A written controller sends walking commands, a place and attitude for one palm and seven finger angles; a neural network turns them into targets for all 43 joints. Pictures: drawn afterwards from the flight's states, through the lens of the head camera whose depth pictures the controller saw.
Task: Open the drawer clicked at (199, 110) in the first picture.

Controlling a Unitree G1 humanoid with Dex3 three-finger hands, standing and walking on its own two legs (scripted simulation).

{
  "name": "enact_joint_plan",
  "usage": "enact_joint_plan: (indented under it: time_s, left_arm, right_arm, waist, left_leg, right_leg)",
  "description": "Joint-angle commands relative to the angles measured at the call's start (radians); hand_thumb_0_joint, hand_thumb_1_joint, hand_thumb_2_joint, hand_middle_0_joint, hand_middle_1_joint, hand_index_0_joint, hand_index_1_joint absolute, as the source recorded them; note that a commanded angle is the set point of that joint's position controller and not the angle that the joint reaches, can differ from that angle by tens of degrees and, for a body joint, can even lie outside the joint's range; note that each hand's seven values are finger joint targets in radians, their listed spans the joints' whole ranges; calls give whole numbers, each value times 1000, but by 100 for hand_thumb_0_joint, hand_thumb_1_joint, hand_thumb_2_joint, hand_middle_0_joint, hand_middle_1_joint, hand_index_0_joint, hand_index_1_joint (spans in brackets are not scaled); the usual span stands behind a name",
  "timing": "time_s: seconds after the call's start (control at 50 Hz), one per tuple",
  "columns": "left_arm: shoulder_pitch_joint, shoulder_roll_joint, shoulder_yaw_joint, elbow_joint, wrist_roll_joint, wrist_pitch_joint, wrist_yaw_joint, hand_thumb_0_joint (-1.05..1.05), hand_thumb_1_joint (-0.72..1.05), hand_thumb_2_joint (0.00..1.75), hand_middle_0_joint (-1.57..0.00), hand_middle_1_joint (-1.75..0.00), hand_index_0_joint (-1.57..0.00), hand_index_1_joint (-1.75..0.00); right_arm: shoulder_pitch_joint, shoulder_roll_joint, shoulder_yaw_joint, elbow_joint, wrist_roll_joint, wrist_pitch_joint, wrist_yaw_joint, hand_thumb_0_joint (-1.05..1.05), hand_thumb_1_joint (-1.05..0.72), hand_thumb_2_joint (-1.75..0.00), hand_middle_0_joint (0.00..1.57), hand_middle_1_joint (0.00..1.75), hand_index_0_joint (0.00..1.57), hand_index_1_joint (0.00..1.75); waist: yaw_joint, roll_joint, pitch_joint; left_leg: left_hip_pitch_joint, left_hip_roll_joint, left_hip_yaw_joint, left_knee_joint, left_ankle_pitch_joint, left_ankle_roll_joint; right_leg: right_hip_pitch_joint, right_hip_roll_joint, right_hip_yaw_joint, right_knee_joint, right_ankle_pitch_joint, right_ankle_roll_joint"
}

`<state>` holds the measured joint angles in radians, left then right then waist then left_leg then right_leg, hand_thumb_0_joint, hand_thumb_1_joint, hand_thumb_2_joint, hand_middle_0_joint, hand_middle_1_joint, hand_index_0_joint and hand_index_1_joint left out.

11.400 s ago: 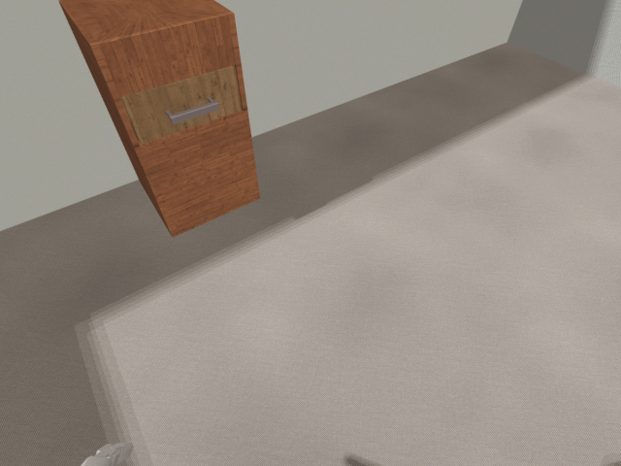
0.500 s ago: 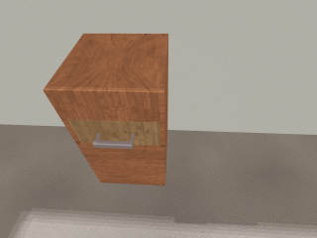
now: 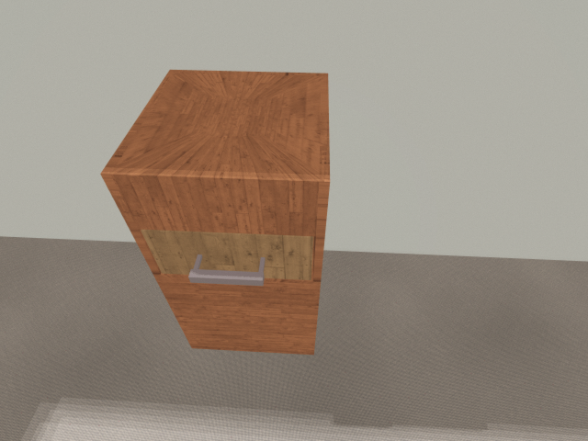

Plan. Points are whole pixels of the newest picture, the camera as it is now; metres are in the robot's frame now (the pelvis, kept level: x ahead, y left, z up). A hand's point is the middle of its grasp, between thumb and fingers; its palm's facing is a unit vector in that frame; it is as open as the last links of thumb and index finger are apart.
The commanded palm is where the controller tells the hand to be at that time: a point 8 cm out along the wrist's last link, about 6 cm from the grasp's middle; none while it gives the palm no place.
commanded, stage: look again from close up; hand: left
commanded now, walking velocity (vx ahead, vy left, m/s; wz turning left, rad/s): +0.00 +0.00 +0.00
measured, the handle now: (228, 269) +0.52 +0.19 -0.21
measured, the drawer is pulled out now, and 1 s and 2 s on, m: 0.00 0.00 0.00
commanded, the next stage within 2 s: raise the hand with hooked fingers in 0.04 s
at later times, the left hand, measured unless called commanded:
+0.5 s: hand (189, 382) +0.21 +0.16 -0.04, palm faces -0.07 -0.38 -0.92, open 8.2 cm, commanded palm +0.15 +0.21 -0.02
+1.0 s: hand (177, 353) +0.24 +0.19 -0.02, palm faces -0.09 -0.08 -0.99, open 11.2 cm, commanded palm +0.22 +0.20 +0.04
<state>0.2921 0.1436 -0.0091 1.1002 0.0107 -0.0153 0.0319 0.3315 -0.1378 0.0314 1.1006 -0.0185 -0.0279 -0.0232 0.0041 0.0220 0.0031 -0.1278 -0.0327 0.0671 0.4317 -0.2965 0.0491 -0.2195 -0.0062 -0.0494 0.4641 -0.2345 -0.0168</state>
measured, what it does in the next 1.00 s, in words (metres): shifts its weight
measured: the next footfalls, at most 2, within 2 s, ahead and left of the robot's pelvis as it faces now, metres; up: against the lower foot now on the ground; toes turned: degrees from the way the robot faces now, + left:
none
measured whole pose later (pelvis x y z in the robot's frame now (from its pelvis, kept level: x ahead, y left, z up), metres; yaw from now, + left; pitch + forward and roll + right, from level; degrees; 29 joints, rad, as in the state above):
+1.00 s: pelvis +0.00 -0.05 -0.03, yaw -4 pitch +10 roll +3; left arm 0.30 0.40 -0.01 0.00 0.97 0.02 0.28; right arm 0.11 -0.21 0.04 0.58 -0.03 0.11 0.00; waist 0.07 0.03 -0.07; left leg -0.45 -0.03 -0.01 0.70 -0.40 0.01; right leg -0.58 0.06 0.02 0.77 -0.35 -0.09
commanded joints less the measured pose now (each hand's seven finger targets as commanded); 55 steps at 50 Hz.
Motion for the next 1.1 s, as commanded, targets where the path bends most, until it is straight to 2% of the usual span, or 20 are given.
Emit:
enact_joint_plan:
  time_s: [0.0, 0.1, 0.12, 0.14, 0.16, 0.18, 0.2, 0.22, 0.28, 0.3, 0.36, 0.4, 0.46, 0.52, 0.56, 0.62, 0.7, 0.86, 0.98, 1.08]
  left_arm:
    - [65, 76, 10, -20, -4, -12, 7, 0, 90, 90, -20, -30, -20, -30]
    - [68, 71, 10, -10, -4, -9, 8, 0, 90, 90, -20, -30, -20, -30]
    - [131, 111, 10, 27, 10, -27, 49, 0, 90, 90, -20, -30, -20, -30]
    - [-680, 390, -22, -1504, 142, -178, 52, 0, 88, 89, -20, -32, -20, -32]
    - [-264, 313, -8, -1206, 172, -69, 121, 0, 85, 88, -20, -33, -20, -33]
    - [-214, 223, -19, -1151, 114, 0, 176, 0, 83, 87, -21, -34, -21, -34]
    - [80, 45, -122, -989, 145, 93, 186, 0, 81, 86, -21, -36, -21, -36]
    - [-51, 58, -164, -1171, 177, 83, 187, 0, 78, 85, -21, -37, -21, -37]
    - [28, 168, -130, -1209, 440, 70, 244, 0, 71, 82, -21, -42, -21, -42]
    - [73, 162, -129, -1175, 535, 75, 263, 0, 69, 81, -22, -43, -22, -43]
    - [431, 81, -150, -1028, 759, 84, 298, 0, 62, 78, -22, -48, -22, -48]
    - [504, 124, -98, -1047, 867, 36, 307, 0, 57, 76, -22, -51, -22, -51]
    - [430, 238, 3, -1167, 980, -35, 365, 0, 50, 73, -23, -55, -23, -55]
    - [230, 309, 69, -1285, 1071, -50, 458, 0, 43, 70, -23, -60, -23, -60]
    - [55, 348, 90, -1363, 1114, -69, 517, 0, 39, 68, -24, -63, -24, -63]
    - [-163, 358, 69, -1431, 1121, -98, 562, 0, 32, 65, -24, -68, -24, -68]
    - [-206, 366, 50, -1402, 1075, -146, 536, 0, 22, 61, -25, -74, -25, -74]
    - [41, 415, 81, -1206, 946, 75, 312, 0, 4, 53, -26, -86, -26, -86]
    - [-85, 496, 172, -1360, 965, -14, 301, 0, -10, 47, -27, -94, -27, -94]
    - [-94, 490, 239, -1354, 978, -88, 415, 0, -22, 42, -28, -102, -28, -102]
  right_arm:
    - [70, -103, -13, -15, 1, -13, -13, 0, -90, -90, 20, 30, 20, 30]
    - [68, -101, -13, -1, 2, -15, -16, 0, -90, -90, 20, 30, 20, 30]
    - [-27, -145, -30, -68, 19, -18, -7, 0, -90, -90, 20, 30, 20, 30]
    - [-22, -299, -43, -418, 72, -160, -41, 0, -90, -90, 20, 30, 20, 30]
    - [-132, -206, -35, -377, 59, -264, -80, 0, -90, -90, 20, 30, 20, 30]
    - [-104, -200, -65, -299, 67, -295, -84, 0, -90, -90, 20, 30, 20, 30]
    - [-77, -146, -54, -297, 70, -300, -77, 0, -90, -90, 20, 30, 20, 30]
    - [-116, -171, -53, -377, 73, -310, -66, 0, -90, -90, 20, 30, 20, 30]
    - [-165, -248, -62, -476, 16, -298, -41, 0, -90, -90, 20, 30, 20, 30]
    - [-163, -245, -72, -498, 0, -267, -28, 0, -90, -90, 20, 30, 20, 30]
    - [-258, -242, -100, -619, -22, -137, 31, 0, -90, -90, 20, 30, 20, 30]
    - [-302, -236, -99, -678, -9, -43, 72, 0, -90, -90, 20, 30, 20, 30]
    - [-373, -217, -85, -759, -12, 28, 98, 0, -90, -90, 20, 30, 20, 30]
    - [-368, -189, -86, -777, -33, 80, 93, 0, -90, -90, 20, 30, 20, 30]
    - [-335, -178, -90, -762, -46, 91, 78, 0, -90, -90, 20, 30, 20, 30]
    - [-326, -175, -96, -727, -56, 88, 53, 0, -90, -90, 20, 30, 20, 30]
    - [-338, -187, -94, -699, -70, 76, 42, 0, -90, -90, 20, 30, 20, 30]
    - [-364, -185, -46, -711, -4, 99, 14, 0, -90, -90, 20, 30, 20, 30]
    - [-368, -185, -49, -695, -21, 83, -10, 0, -90, -90, 20, 30, 20, 30]
    - [-335, -177, -85, -665, -26, 51, -7, 0, -90, -90, 20, 30, 20, 30]
  waist:
    - [1, -21, 60]
    - [0, -10, 54]
    - [28, -123, 84]
    - [-69, 220, -401]
    - [3, 305, -324]
    - [-16, 282, -236]
    - [-14, 173, -142]
    - [-20, 113, -57]
    - [-31, -8, -83]
    - [-22, -145, -93]
    - [67, -308, -19]
    - [123, -252, -78]
    - [154, -119, -171]
    - [141, 47, -258]
    - [111, 61, -367]
    - [37, 61, -407]
    - [-4, 13, -373]
    - [78, -214, -341]
    - [87, -75, -300]
    - [81, -53, -381]
  left_leg:
    - [-93, 147, -125, -118, 205, 2]
    - [-57, 148, -119, -112, 279, 3]
    - [-117, 177, -92, 65, 483, -26]
    - [121, 70, -116, -40, 552, -22]
    - [179, 119, -106, -84, 712, -59]
    - [89, 114, -91, -90, 598, -95]
    - [13, 118, -112, -100, 487, -88]
    - [-50, 105, -126, -78, 390, -75]
    - [-162, 59, -163, 59, 317, -60]
    - [-194, 55, -158, 93, 317, -54]
    - [-312, 33, -95, 128, 202, -52]
    - [-361, 19, -56, 139, 232, -64]
    - [-372, 1, -42, 182, 228, -64]
    - [-345, -17, -44, 241, 179, -48]
    - [-316, -20, -67, 306, 211, -36]
    - [-264, -22, -90, 399, 169, -21]
    - [-317, -29, -91, 453, 142, -9]
    - [-495, -32, -59, 266, 100, -27]
    - [-454, -30, -84, 207, 46, -13]
    - [-433, -48, -102, 227, 115, -12]
  right_leg:
    - [59, -86, 91, -41, 141, -27]
    - [56, -87, 84, -33, 159, -22]
    - [20, -125, 98, -18, 473, -3]
    - [87, -9, 148, 77, 321, -28]
    - [-28, -5, 53, 150, 20, -40]
    - [-101, 2, 5, 194, -103, -20]
    - [-159, 0, -5, 193, -142, -7]
    - [-162, -10, -5, 159, -94, -6]
    - [-192, 19, 51, 96, 19, -43]
    - [-212, 32, 52, 102, -1, -46]
    - [-234, 41, 59, 98, -91, -56]
    - [-177, 47, 88, 156, 31, -74]
    - [-155, 45, 122, 223, 116, -86]
    - [-197, 51, 178, 253, 113, -89]
    - [-245, 48, 241, 287, 158, -86]
    - [-373, 26, 268, 294, 100, -68]
    - [-389, 15, 253, 294, 140, -49]
    - [102, -41, 292, 198, 473, 23]
    - [76, -42, 300, 128, 216, -3]
    - [85, -38, 285, 170, 358, -8]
